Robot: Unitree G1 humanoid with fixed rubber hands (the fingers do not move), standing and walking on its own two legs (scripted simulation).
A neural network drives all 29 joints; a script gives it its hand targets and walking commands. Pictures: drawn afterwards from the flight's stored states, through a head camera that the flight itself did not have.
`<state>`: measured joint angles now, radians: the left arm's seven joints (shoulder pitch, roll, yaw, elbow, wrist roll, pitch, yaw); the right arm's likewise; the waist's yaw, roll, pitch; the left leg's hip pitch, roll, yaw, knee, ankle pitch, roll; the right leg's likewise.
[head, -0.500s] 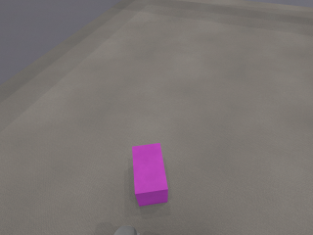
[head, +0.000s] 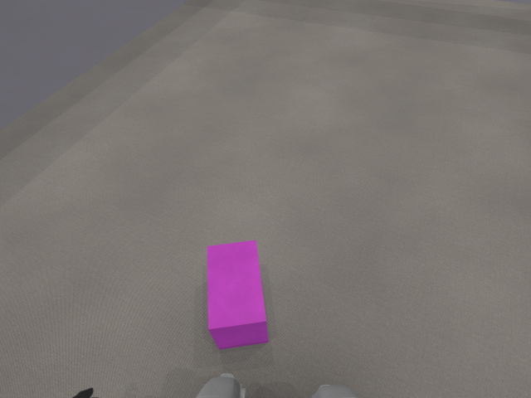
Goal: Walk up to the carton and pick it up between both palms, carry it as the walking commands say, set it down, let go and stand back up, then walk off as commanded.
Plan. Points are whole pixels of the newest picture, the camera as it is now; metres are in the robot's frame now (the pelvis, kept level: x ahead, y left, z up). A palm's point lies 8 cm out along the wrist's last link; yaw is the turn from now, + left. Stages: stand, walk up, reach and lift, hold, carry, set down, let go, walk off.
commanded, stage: walk up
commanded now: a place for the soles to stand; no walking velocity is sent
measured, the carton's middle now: (237, 294) +0.53 +0.13 -0.63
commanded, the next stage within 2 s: reach and lift in 1.82 s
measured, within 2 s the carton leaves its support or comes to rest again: neither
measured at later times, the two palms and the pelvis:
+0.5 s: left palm out of the picture +0.05 +0.43 -0.08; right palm out of the picture +0.06 -0.22 -0.11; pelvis -0.01 +0.09 +0.00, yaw +4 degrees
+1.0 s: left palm out of the picture +0.07 +0.43 -0.08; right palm out of the picture +0.10 -0.22 -0.09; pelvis +0.01 +0.09 +0.01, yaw +5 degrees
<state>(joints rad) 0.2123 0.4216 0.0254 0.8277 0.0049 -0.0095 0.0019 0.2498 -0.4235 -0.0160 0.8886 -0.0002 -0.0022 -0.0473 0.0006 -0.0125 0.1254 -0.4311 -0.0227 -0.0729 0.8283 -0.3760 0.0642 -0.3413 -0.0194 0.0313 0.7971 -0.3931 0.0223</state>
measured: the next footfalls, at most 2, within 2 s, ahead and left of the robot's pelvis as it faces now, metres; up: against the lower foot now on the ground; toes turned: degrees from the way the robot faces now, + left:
left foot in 0.36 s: +0.08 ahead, +0.21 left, +0.00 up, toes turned -1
right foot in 0.66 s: +0.05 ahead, -0.07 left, +0.00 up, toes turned +3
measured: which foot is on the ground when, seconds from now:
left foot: up 0.00-0.34, down 0.36-1.00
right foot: down 0.00-0.34, up 0.36-0.64, down 0.66-1.00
